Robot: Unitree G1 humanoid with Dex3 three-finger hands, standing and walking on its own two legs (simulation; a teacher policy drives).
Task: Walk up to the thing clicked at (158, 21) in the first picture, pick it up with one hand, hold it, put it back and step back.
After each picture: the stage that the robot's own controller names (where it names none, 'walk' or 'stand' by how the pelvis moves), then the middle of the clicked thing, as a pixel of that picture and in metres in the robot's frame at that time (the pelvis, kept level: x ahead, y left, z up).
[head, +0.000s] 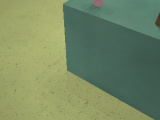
stand; out of the picture +0.83 -0.48 +0.09
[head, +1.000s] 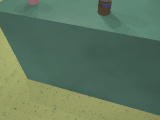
walk; out of the picture +0.82 -0.08 +0.12
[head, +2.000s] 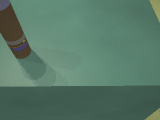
stand; (10, 29) +0.48 +0.28 +0.11
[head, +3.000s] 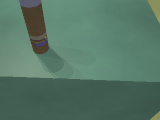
stand; (35, 25) +0.55 +0.20 +0.11
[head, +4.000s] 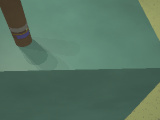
stand; (15, 17) +0.56 +0.26 +0.11
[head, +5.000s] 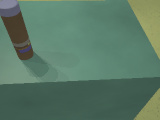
stand; (18, 33) +0.54 +0.26 +0.08
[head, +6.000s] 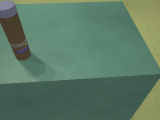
stand; (15, 34) +0.55 +0.28 +0.08
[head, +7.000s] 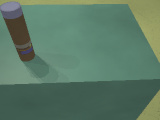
stand; (20, 34) +0.55 +0.26 +0.08
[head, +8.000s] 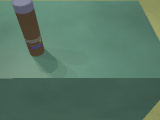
stand; (30, 29) +0.56 +0.24 +0.08
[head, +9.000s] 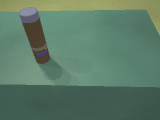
rise first; (36, 38) +0.55 +0.24 +0.09
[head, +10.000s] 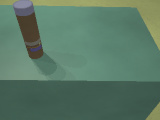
go down; (30, 32) +0.57 +0.22 +0.09
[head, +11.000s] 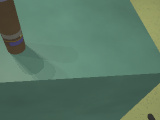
go down; (8, 22) +0.54 +0.22 +0.11
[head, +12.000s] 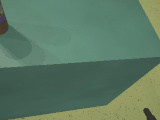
close in; out of the picture +0.55 +0.24 +0.15
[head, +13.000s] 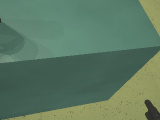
close; out of the picture +0.57 +0.24 +0.16
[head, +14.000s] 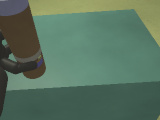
lift; (23, 40) +0.32 +0.14 +0.27
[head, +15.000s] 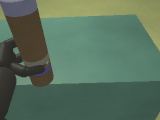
lift; (32, 45) +0.32 +0.14 +0.26
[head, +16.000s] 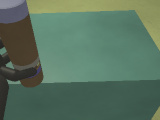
hold; (22, 48) +0.31 +0.16 +0.25
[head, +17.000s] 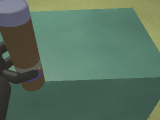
hold; (24, 52) +0.32 +0.16 +0.23
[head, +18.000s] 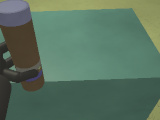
crouch; (24, 52) +0.33 +0.16 +0.22
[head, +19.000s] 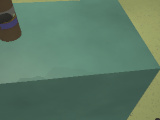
crouch; out of the picture +0.47 +0.20 +0.29
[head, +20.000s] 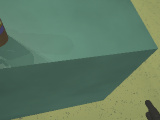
lower; out of the picture +0.52 +0.21 +0.14
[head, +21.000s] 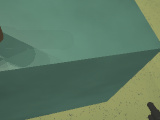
lower; out of the picture +0.52 +0.22 +0.16
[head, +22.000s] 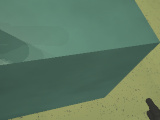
lower; out of the picture +0.53 +0.23 +0.16
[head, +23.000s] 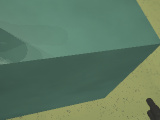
lower; out of the picture +0.53 +0.23 +0.16
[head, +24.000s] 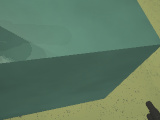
loosen; out of the picture +0.53 +0.22 +0.16
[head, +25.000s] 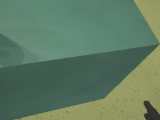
withdraw; out of the picture +0.52 +0.23 +0.16
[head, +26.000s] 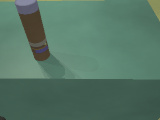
sink last; (35, 32) +0.52 +0.22 +0.13
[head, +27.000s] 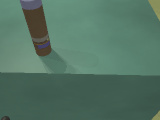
stand; (37, 27) +0.54 +0.21 +0.12
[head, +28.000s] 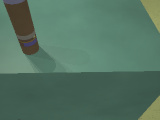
stand; (22, 24) +0.53 +0.22 +0.14
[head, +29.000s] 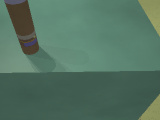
stand; (23, 24) +0.54 +0.22 +0.14
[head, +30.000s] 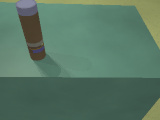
stand; (32, 33) +0.54 +0.22 +0.10
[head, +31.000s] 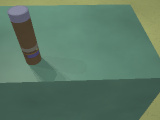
stand; (26, 38) +0.53 +0.23 +0.08
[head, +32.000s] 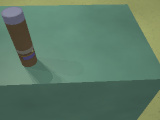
stand; (22, 40) +0.52 +0.25 +0.08
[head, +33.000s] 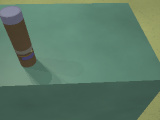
walk; (20, 40) +0.51 +0.25 +0.08
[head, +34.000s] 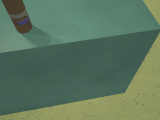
walk; (13, 3) +0.63 +0.25 +0.11
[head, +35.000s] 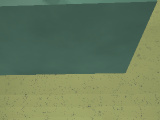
walk; out of the picture +0.89 +0.26 +0.11
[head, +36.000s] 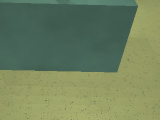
stand; out of the picture +1.19 +0.17 +0.10
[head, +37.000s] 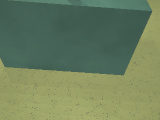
stand; out of the picture +1.15 +0.12 +0.09
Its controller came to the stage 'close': yes
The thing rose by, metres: 0.20
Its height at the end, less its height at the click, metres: +0.00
